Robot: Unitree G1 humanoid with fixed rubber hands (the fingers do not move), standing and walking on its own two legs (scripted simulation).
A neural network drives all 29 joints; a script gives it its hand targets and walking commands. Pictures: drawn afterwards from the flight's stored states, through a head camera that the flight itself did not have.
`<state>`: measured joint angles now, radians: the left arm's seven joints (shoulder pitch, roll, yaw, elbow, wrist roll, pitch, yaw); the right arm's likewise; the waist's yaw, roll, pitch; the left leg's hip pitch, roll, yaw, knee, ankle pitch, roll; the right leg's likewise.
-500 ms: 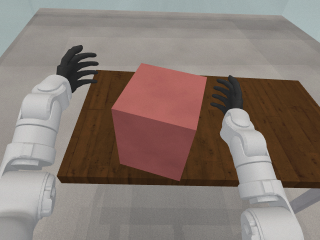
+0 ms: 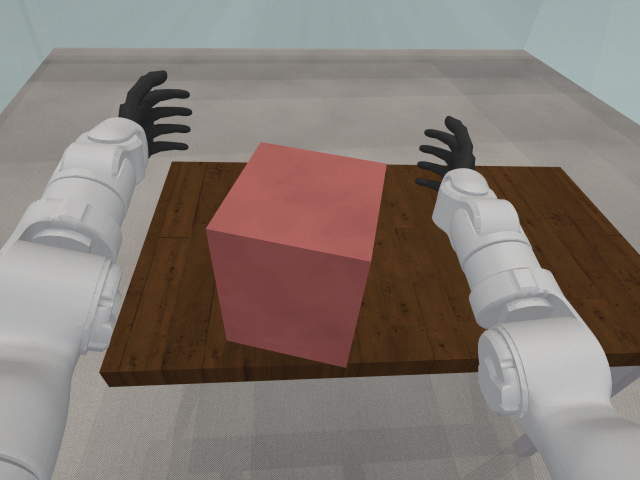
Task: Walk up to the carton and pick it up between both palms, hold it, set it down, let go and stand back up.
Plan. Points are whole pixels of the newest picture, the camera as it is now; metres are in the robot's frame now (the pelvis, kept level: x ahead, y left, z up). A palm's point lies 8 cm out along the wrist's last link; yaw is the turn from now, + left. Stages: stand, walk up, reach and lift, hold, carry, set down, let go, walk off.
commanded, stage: reach and lift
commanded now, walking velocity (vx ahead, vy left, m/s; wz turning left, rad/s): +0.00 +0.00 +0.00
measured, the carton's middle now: (303, 255) +0.45 +0.00 +0.03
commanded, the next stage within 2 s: none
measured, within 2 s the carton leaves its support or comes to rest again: neither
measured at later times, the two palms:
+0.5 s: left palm (161, 198) +0.46 +0.20 +0.13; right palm (436, 229) +0.42 -0.18 +0.11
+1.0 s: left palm (179, 209) +0.46 +0.18 +0.11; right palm (418, 242) +0.42 -0.16 +0.09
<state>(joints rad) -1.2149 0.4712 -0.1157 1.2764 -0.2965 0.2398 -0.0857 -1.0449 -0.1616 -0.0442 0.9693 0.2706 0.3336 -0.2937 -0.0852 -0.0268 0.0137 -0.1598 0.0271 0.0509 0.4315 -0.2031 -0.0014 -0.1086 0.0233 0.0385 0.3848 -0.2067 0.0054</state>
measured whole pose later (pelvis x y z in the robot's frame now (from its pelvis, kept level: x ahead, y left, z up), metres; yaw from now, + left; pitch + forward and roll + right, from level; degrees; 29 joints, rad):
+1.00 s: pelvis +0.01 +0.00 +0.00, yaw +0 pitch +10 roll -1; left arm -1.02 0.34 -0.09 1.36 -0.26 -0.13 -0.07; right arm -0.87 -0.06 -0.04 1.15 0.19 -0.12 -0.27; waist -0.09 -0.02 -0.12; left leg -0.44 0.03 0.04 0.43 -0.17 0.00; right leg -0.38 0.02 0.03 0.38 -0.18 0.01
